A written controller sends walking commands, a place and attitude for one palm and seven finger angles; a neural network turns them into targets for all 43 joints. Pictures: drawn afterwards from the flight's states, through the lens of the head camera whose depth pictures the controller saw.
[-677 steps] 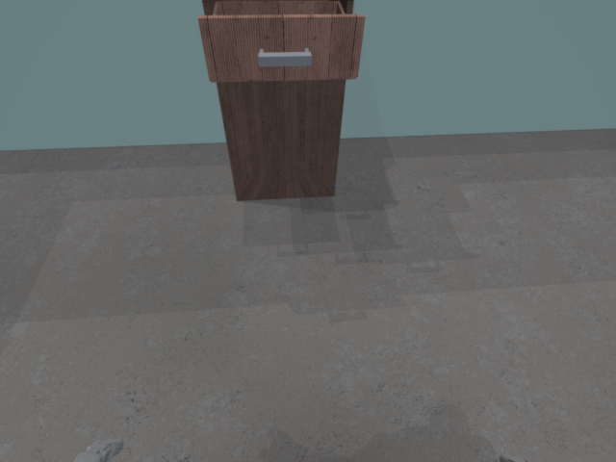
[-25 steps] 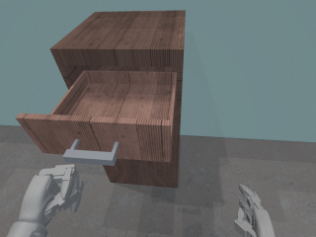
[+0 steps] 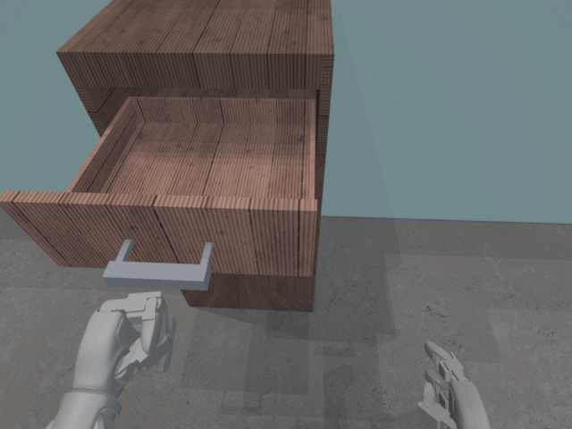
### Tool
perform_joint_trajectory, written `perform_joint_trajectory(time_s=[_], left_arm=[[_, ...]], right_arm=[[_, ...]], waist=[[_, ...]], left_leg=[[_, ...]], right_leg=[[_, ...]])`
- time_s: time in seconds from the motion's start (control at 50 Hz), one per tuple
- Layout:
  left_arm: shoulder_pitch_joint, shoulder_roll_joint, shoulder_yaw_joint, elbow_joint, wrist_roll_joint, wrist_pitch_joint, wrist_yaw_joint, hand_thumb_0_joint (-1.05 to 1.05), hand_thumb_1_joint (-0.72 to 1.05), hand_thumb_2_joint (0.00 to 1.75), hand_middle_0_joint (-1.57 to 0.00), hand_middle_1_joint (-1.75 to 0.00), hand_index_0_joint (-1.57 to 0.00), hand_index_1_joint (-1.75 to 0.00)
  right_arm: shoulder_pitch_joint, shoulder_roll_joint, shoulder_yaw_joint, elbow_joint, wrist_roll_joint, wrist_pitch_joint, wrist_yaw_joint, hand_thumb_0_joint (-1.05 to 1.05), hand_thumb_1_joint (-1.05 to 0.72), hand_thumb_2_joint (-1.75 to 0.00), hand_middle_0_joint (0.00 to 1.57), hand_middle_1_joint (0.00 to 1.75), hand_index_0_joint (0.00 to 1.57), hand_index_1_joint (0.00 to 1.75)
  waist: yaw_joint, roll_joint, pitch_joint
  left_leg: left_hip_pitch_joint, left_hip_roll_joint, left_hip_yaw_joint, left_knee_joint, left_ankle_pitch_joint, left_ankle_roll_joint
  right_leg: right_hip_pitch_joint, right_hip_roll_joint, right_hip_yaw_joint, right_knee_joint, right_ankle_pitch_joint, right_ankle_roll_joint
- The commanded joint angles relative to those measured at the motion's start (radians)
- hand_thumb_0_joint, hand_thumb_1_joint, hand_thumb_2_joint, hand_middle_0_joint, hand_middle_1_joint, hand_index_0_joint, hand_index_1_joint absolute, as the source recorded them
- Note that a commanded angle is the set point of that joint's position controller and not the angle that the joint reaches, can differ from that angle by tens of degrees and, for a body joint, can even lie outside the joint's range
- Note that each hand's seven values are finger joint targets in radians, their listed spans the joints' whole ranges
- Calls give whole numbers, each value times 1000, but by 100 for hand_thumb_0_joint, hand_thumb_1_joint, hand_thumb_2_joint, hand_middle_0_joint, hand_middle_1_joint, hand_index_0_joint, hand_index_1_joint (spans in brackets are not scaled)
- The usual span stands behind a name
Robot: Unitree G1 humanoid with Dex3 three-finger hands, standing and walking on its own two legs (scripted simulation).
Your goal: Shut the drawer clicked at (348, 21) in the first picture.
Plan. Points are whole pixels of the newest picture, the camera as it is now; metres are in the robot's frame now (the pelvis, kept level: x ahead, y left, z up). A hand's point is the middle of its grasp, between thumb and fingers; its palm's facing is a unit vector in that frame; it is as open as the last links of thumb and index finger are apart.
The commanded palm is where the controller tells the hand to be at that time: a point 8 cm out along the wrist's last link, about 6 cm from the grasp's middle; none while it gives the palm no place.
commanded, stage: bring the fist close to the handle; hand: left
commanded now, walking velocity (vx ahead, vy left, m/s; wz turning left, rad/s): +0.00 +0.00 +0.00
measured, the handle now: (163, 261) +0.32 +0.20 +0.07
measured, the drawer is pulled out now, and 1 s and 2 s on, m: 0.28 0.28 0.16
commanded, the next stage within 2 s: push the drawer shut in 0.60 s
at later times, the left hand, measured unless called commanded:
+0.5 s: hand (180, 330) +0.22 +0.15 +0.07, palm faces +0.02 -1.00 -0.06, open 3.3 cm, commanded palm +0.19 +0.20 +0.07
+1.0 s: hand (181, 319) +0.24 +0.15 +0.07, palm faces +0.00 -1.00 -0.06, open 3.2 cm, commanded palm +0.22 +0.21 +0.07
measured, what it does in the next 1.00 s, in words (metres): stands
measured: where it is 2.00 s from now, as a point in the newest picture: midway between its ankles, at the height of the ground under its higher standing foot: outside the picture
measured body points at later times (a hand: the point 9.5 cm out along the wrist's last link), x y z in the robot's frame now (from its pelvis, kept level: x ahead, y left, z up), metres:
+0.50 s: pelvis +0.00 +0.00 -0.01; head +0.02 -0.02 +0.44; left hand +0.22 +0.20 +0.08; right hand +0.16 -0.24 -0.10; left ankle +0.01 +0.12 -0.71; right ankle -0.03 -0.11 -0.71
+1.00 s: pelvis +0.00 -0.01 -0.01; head +0.03 -0.03 +0.44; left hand +0.23 +0.21 +0.07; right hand +0.16 -0.26 -0.10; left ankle +0.01 +0.12 -0.71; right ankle -0.03 -0.11 -0.71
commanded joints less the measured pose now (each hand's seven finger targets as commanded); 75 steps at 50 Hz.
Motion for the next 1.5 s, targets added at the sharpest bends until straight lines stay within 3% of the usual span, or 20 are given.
perform_joint_trajectory(time_s=[0.0,0.06,0.18,0.24,0.3,0.46,0.54,0.62,0.7,0.74,0.8,0.88,0.9,0.96,1.04,1.16,1.26,1.34,1.36,1.48], left_arm=[[-107,79,56,-187,-10,-92,20,0,90,90,-140,-160,-140,-160],[-102,55,17,-165,2,-101,22,0,90,90,-140,-160,-140,-160],[-207,64,4,-95,20,-116,40,0,90,90,-140,-160,-140,-160],[-192,110,56,-137,23,-136,68,0,90,90,-140,-160,-140,-160],[-175,104,64,-156,11,-141,78,0,90,90,-140,-160,-140,-160],[-110,60,10,-80,5,-102,46,0,90,90,-140,-160,-140,-160],[-155,129,75,-126,1,-127,48,0,90,90,-140,-160,-140,-160],[-172,122,80,-165,-13,-175,53,0,90,90,-140,-160,-140,-160],[-157,117,86,-92,-23,-175,31,0,90,90,-140,-160,-140,-160],[-199,123,82,-33,-20,-157,14,0,90,90,-140,-160,-140,-160],[-298,139,91,11,-33,-130,-12,0,90,90,-140,-160,-140,-160],[-323,170,146,4,-47,-133,-13,0,90,90,-140,-160,-140,-160],[-333,178,161,-7,-49,-140,-9,0,90,90,-140,-160,-140,-160],[-343,138,127,-2,-49,-153,5,0,90,90,-140,-160,-140,-160],[-433,171,144,42,-41,-169,15,0,90,90,-140,-160,-140,-160],[-608,155,107,108,-29,-170,12,0,90,90,-140,-160,-140,-160],[-775,160,84,181,-31,-156,14,0,90,90,-140,-160,-140,-160],[-875,197,99,238,-30,-150,21,0,90,90,-140,-160,-140,-160],[-896,176,84,241,-31,-148,23,0,90,90,-140,-160,-140,-160],[-1041,186,79,350,-23,-142,43,0,90,90,-140,-160,-140,-160]], right_arm=[[-78,-121,-49,-171,8,-35,-1,0,-90,-90,20,30,20,30],[-71,-119,-48,-175,6,-24,4,0,-90,-90,20,30,20,30],[-66,-128,-47,-181,2,5,5,0,-90,-90,20,30,20,30],[-66,-126,-51,-190,-1,13,7,0,-90,-90,20,30,20,30],[-61,-118,-52,-197,2,21,11,0,-90,-90,20,30,20,30],[-67,-127,-51,-206,10,53,14,0,-90,-90,20,30,20,30],[-69,-128,-52,-202,8,52,4,0,-90,-90,20,30,20,30],[-65,-115,-52,-199,9,38,6,0,-90,-90,20,30,20,30],[-61,-122,-53,-184,9,39,7,0,-90,-90,20,30,20,30],[-66,-132,-51,-171,13,46,3,0,-90,-90,20,30,20,30],[-70,-139,-51,-167,16,51,-5,0,-90,-90,20,30,20,30],[-68,-135,-53,-170,11,51,-9,0,-90,-90,20,30,20,30],[-69,-133,-55,-166,11,50,-9,0,-90,-90,20,30,20,30],[-67,-126,-51,-160,11,47,-1,0,-90,-90,20,30,20,30],[-68,-139,-54,-136,10,51,-4,0,-90,-90,20,30,20,30],[-74,-141,-51,-113,14,55,-11,0,-90,-90,20,30,20,30],[-79,-151,-47,-94,20,61,-24,0,-90,-90,20,30,20,30],[-76,-159,-42,-81,23,61,-32,0,-90,-90,20,30,20,30],[-82,-153,-40,-85,24,63,-33,0,-90,-90,20,30,20,30],[-72,-156,-33,-73,26,73,-34,0,-90,-90,20,30,20,30]], waist=[[-18,-32,-140],[-19,0,-155],[-38,-41,-133],[-11,-10,-205],[-8,-10,-255],[-31,-77,-123],[-27,-56,-144],[-26,-11,-193],[-36,-50,-175],[-47,-55,-131],[-53,-61,-138],[-28,-76,-230],[-20,-48,-258],[-32,-42,-227],[-47,-68,-173],[-65,-13,-182],[-88,-54,-186],[-88,-39,-211],[-84,-8,-226],[-92,-19,-211]], left_leg=[[108,-29,-35,-77,213,24],[108,-26,-39,-68,219,22],[49,-26,-47,-41,159,21],[71,-24,-43,-40,194,22],[87,-24,-29,-33,233,22],[24,-28,-21,-35,171,26],[27,-32,-20,-27,154,29],[52,-33,-17,-13,186,28],[28,-36,-16,0,185,28],[9,-37,-16,0,155,30],[4,-40,-18,-2,133,30],[35,-41,-16,-11,203,31],[56,-39,-12,-16,234,30],[77,-38,-13,-21,259,30],[51,-37,-18,-25,201,30],[72,-36,-31,-39,137,29],[66,-34,-42,-51,53,31],[71,-31,-49,-61,18,30],[84,-33,-48,-64,20,29],[79,-31,-55,-81,-16,25]], right_leg=[[-55,39,10,-83,291,4],[-70,39,6,-66,285,-1],[-131,42,11,-42,228,0],[-88,38,17,-33,253,-6],[-55,39,23,-29,308,-5],[-91,39,32,-64,287,7],[-81,34,51,-76,255,7],[-71,34,54,-59,294,5],[-67,29,68,-69,324,12],[-90,28,77,-88,283,13],[-88,20,97,-106,247,17],[-10,13,98,-92,366,21],[6,16,86,-78,410,19],[-20,25,62,-70,441,16],[-58,29,69,-88,352,15],[-103,31,65,-94,238,6],[-135,33,75,-117,125,10],[-135,34,76,-122,75,7],[-133,33,77,-121,79,5],[-149,36,70,-124,50,3]])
